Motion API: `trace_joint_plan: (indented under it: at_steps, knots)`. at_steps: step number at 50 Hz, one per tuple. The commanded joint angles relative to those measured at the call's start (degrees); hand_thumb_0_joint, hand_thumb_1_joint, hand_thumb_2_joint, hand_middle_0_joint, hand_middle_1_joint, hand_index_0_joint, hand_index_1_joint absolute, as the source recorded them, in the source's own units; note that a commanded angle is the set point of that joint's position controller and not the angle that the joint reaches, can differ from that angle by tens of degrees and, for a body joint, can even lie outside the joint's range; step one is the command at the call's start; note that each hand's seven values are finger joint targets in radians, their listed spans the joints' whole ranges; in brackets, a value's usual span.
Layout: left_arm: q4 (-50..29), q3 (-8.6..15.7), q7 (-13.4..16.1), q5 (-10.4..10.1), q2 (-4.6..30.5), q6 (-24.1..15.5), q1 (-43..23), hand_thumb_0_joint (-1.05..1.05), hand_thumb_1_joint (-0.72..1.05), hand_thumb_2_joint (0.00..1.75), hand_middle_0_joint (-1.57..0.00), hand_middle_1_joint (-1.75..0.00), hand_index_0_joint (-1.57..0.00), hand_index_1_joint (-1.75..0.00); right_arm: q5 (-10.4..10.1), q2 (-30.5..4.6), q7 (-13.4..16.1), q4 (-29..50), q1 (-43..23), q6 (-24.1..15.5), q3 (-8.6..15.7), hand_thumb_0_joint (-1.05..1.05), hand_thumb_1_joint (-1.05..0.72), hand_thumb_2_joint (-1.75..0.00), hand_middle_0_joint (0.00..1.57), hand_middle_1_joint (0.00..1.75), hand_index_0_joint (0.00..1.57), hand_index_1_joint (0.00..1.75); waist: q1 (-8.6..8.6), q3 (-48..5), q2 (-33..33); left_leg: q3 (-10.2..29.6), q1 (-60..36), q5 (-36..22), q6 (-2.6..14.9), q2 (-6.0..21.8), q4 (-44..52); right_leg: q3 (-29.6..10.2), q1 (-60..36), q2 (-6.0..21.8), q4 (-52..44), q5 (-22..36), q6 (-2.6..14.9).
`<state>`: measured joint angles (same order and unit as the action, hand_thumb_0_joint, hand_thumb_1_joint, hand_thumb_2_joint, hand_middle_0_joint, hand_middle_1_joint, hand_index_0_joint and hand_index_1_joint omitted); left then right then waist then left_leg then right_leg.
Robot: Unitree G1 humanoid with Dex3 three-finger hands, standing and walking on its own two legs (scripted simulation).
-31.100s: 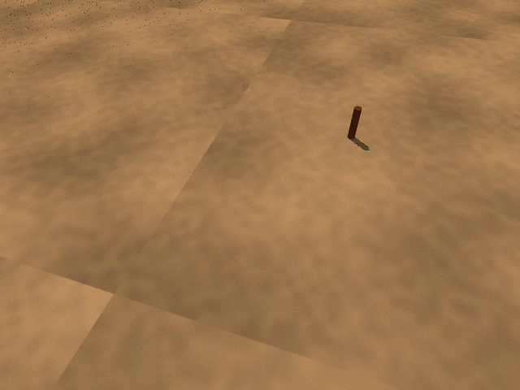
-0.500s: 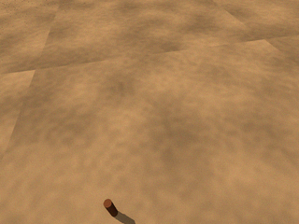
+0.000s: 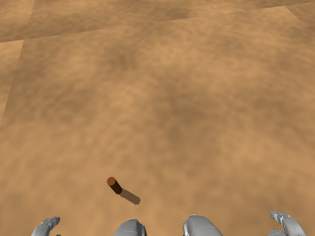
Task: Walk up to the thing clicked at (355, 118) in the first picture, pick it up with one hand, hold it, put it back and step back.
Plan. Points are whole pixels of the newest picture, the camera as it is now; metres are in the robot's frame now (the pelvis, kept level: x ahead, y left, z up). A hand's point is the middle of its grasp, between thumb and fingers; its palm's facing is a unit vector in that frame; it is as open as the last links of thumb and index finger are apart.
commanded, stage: step back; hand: left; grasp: from the side
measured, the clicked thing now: (115, 186) +0.39 +0.26 -0.65
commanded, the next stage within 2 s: none
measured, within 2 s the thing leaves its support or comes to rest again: neither
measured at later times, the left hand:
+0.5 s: hand out of the picture -0.01 +0.27 -0.14, palm faces +0.04 -0.91 -0.41, open 7.4 cm
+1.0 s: hand out of the picture -0.19 +0.25 -0.13, palm faces -0.06 -0.91 -0.41, open 7.4 cm
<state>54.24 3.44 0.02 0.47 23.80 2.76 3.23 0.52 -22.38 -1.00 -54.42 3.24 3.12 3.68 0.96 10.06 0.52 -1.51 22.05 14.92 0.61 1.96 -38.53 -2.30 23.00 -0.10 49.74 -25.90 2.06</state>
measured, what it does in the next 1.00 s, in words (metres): walks backwards: right foot, then left foot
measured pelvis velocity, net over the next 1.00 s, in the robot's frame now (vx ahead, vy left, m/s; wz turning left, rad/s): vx -0.26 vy -0.01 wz -0.06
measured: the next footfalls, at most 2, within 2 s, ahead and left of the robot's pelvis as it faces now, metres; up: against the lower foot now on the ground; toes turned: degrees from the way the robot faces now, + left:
right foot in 0.14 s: -0.01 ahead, -0.14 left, +0.00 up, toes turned +1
left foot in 0.50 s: -0.08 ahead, +0.11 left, +0.00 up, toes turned +1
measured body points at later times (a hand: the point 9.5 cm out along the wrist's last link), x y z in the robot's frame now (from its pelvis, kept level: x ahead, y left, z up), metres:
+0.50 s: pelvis -0.11 +0.00 +0.00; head -0.03 +0.00 +0.44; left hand -0.01 +0.31 -0.11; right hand +0.00 -0.32 -0.13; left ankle -0.12 +0.11 -0.72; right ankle -0.05 -0.14 -0.72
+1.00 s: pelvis -0.26 -0.01 +0.00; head -0.22 -0.04 +0.45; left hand -0.18 +0.30 -0.10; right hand -0.15 -0.33 -0.12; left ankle -0.18 +0.11 -0.68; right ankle -0.27 -0.13 -0.72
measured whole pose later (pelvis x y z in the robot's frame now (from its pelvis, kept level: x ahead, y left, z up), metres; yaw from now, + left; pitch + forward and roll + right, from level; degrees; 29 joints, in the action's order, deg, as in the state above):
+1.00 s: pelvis -0.26 -0.01 +0.00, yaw -3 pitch -3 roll +1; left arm 49.6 4.0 -0.4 2.2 20.1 1.9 13.0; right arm 0.7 -22.6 0.6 -49.5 5.6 4.3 3.3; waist -1.4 8.9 -1.9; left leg 4.9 29.4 24.9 -0.5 -3.4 -53.9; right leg -3.0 14.9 -0.5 38.3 -21.0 0.9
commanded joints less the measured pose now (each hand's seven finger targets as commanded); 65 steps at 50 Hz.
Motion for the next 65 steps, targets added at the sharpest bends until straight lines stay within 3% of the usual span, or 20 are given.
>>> trace_joint_plan:
  at_steps: [1,5,7,8,9,12,20,24,26,27,31,42,45,47,50,55,61,63,64,65]
  knots:
    - [-3.24,2.72,0.53,-0.71,8.51,-0.33,8.15,0.00,0.90,0.90,-0.20,-0.30,-0.20,-0.30,1.23,-15.23,1.56,7.45,-2.45,-1.94,3.64,0.00,-0.90,-0.90,0.20,0.30,0.20,0.30,-2.60,-14.96,-10.69,15.96,-4.23,-23.52,15.65,17.48,11.70,-2.72,-2.08,-0.70,14.72,-7.71,0.75]
    - [-1.77,3.24,0.93,0.83,7.41,-1.95,13.18,0.00,0.90,0.90,-0.20,-0.30,-0.20,-0.30,0.28,-13.08,1.92,7.98,-3.84,-0.48,2.78,0.00,-0.90,-0.90,0.20,0.30,0.20,0.30,-5.11,-12.41,-6.12,9.23,-2.99,-14.78,5.92,8.92,-2.09,-2.41,-10.39,1.35,-24.81,11.65,-1.83]
    - [-6.26,5.24,1.33,2.05,16.76,-2.93,5.68,0.00,0.90,0.90,-0.20,-0.30,-0.20,-0.30,-0.11,-7.41,2.26,7.56,3.36,0.02,0.74,0.00,-0.90,-0.90,0.20,0.30,0.20,0.30,0.44,-7.82,13.45,4.96,13.38,19.54,-0.62,-5.87,-16.70,-25.57,-11.34,17.12,-29.03,27.57,5.09]
    - [-7.61,5.69,1.41,2.27,19.64,-3.06,5.64,0.00,0.90,0.90,-0.20,-0.30,-0.20,-0.30,-0.13,-10.16,2.85,7.32,0.58,0.27,1.95,0.00,-0.90,-0.90,0.20,0.30,0.20,0.30,-2.73,-9.85,12.50,11.20,7.53,23.47,0.35,-6.74,-25.92,-30.18,-2.52,22.60,-29.61,30.91,13.80]
    - [-8.31,5.49,1.63,1.98,18.00,-3.41,4.11,0.00,0.90,0.90,-0.20,-0.30,-0.20,-0.30,-0.32,-11.85,2.75,6.97,0.41,0.17,2.66,0.00,-0.90,-0.90,0.20,0.30,0.20,0.30,-2.29,-9.56,9.73,13.56,5.13,19.45,0.62,-7.16,-31.48,-27.69,-0.59,21.01,-28.77,29.63,14.31]
    - [-9.43,4.79,1.92,1.61,12.80,-3.18,-0.50,0.00,0.90,0.90,-0.20,-0.30,-0.20,-0.30,-1.33,-12.21,2.97,4.81,5.55,-0.72,2.17,0.00,-0.90,-0.90,0.20,0.30,0.20,0.30,0.59,-10.79,8.37,12.50,9.66,12.17,-0.82,-9.25,-32.86,-12.49,-10.52,12.39,-22.17,36.05,8.49]
    - [-11.14,4.97,2.93,0.82,11.51,-2.21,9.32,0.00,0.90,0.90,-0.20,-0.30,-0.20,-0.30,0.30,-10.35,3.04,7.74,3.74,-1.72,1.25,0.00,-0.90,-0.90,0.20,0.30,0.20,0.30,-4.57,-14.28,9.96,6.98,7.26,15.16,-1.01,-3.93,-9.96,-12.44,-25.17,16.42,-16.86,49.38,11.19]
    - [-13.30,3.72,2.04,0.18,11.62,-1.08,4.60,0.00,0.90,0.90,-0.20,-0.30,-0.20,-0.30,0.92,-10.01,1.99,4.98,10.57,-2.07,2.48,0.00,-0.90,-0.90,0.20,0.30,0.20,0.30,-0.06,-14.34,6.33,1.94,-11.11,-4.89,0.79,-3.50,12.45,-6.61,-11.07,10.68,-12.23,32.54,4.98]
    - [-14.41,2.78,2.11,-0.38,7.87,-1.07,4.37,0.00,0.90,0.90,-0.20,-0.30,-0.20,-0.30,1.65,-18.50,1.34,7.14,7.05,-2.01,4.23,0.00,-0.90,-0.90,0.20,0.30,0.20,0.30,0.11,-13.97,-15.08,27.00,-13.44,-17.76,10.97,16.01,17.69,1.55,3.99,-4.74,2.32,-4.26,-0.82]
    - [-13.69,4.20,2.93,0.43,9.79,-0.94,0.31,0.00,0.90,0.90,-0.20,-0.30,-0.20,-0.30,1.71,-20.58,1.24,7.28,7.98,-2.04,4.80,0.00,-0.90,-0.90,0.20,0.30,0.20,0.30,3.61,-13.04,-14.34,32.70,-6.45,-20.54,16.73,20.14,19.26,-6.25,1.26,-6.08,14.62,-14.65,-1.36]
    - [-9.30,4.05,2.76,-0.67,9.03,-0.77,8.77,0.00,0.90,0.90,-0.20,-0.30,-0.20,-0.30,1.14,-13.21,2.60,8.84,-0.08,-2.44,2.45,0.00,-0.90,-0.90,0.20,0.30,0.20,0.30,-3.48,-9.28,-8.30,15.98,-9.11,-25.54,12.08,12.52,14.28,-9.11,6.79,-6.00,26.82,-3.76,-1.00]
    - [-7.58,3.93,0.93,0.48,7.74,-1.73,13.81,0.00,0.90,0.90,-0.20,-0.30,-0.20,-0.30,1.20,-15.00,2.08,10.74,1.84,-1.46,3.40,0.00,-0.90,-0.90,0.20,0.30,0.20,0.30,-0.96,-14.75,-11.96,14.18,-11.87,-11.90,11.00,12.61,12.39,1.25,-8.04,-1.30,-12.96,2.19,-2.47]
    - [-6.33,5.24,0.78,2.07,10.78,-2.50,17.15,0.00,0.90,0.90,-0.20,-0.30,-0.20,-0.30,0.32,-11.93,1.61,10.51,2.16,-0.79,2.71,0.00,-0.90,-0.90,0.20,0.30,0.20,0.30,-2.81,-13.96,-2.45,10.31,2.92,1.14,3.41,6.58,4.64,-9.87,-17.67,4.86,-26.27,5.00,2.29]
    - [-10.61,6.99,0.73,2.31,19.97,-2.46,8.70,0.00,0.90,0.90,-0.20,-0.30,-0.20,-0.30,0.46,-10.80,2.59,11.35,-2.26,-0.72,3.00,0.00,-0.90,-0.90,0.20,0.30,0.20,0.30,-5.40,-5.64,16.00,8.78,5.51,19.51,-1.63,-6.34,-22.58,-33.54,3.04,25.19,-35.91,5.52,16.52]
    - [-12.86,5.17,1.62,1.69,12.43,-2.87,-0.24,0.00,0.90,0.90,-0.20,-0.30,-0.20,-0.30,-0.89,-10.86,2.52,7.94,5.93,-0.90,2.79,0.00,-0.90,-0.90,0.20,0.30,0.20,0.30,1.30,-5.56,5.83,12.15,4.39,10.82,-0.86,-9.57,-30.53,-11.68,-0.11,13.27,-27.40,24.84,8.55]
    - [-13.03,5.04,2.28,2.12,10.45,-2.22,6.24,0.00,0.90,0.90,-0.20,-0.30,-0.20,-0.30,-0.17,-10.08,2.98,8.89,6.15,-1.44,1.87,0.00,-0.90,-0.90,0.20,0.30,0.20,0.30,-3.75,-10.45,9.37,8.79,8.63,15.18,-2.44,-7.26,-20.40,-10.71,-18.67,14.30,-21.91,35.12,9.77]
    - [-13.86,3.84,1.86,0.68,11.58,-0.54,4.61,0.00,0.90,0.90,-0.20,-0.30,-0.20,-0.30,0.91,-9.74,2.52,6.04,13.07,-2.35,2.63,0.00,-0.90,-0.90,0.20,0.30,0.20,0.30,-0.83,-13.87,8.03,1.30,-8.29,-3.67,0.13,-4.04,14.96,-6.73,-15.19,11.07,-11.80,34.51,4.98]
    - [-14.77,2.56,1.62,0.15,7.49,-0.22,5.38,0.00,0.90,0.90,-0.20,-0.30,-0.20,-0.30,2.12,-17.86,2.10,7.75,10.15,-2.42,4.45,0.00,-0.90,-0.90,0.20,0.30,0.20,0.30,-1.34,-12.86,-11.00,26.64,-14.10,-16.47,8.86,14.79,17.77,0.63,4.19,-1.70,1.07,1.88,-0.79]
    - [-15.00,4.16,2.61,0.41,9.78,-0.20,-0.14,0.00,0.90,0.90,-0.20,-0.30,-0.20,-0.30,1.93,-21.43,1.73,8.50,10.02,-2.47,4.98,0.00,-0.90,-0.90,0.20,0.30,0.20,0.30,2.57,-11.65,-14.18,32.69,-4.62,-22.67,16.07,21.06,19.46,-4.09,1.08,-4.21,12.56,-14.18,-1.62]
    - [-13.81,4.40,2.77,0.53,10.02,0.13,-1.03,0.00,0.90,0.90,-0.20,-0.30,-0.20,-0.30,1.97,-18.74,2.07,7.82,8.79,-2.79,4.76,0.00,-0.90,-0.90,0.20,0.30,0.20,0.30,1.63,-10.35,-9.34,29.09,-3.33,-24.12,15.97,19.53,18.13,-8.70,0.87,-4.70,19.84,-11.84,-0.99]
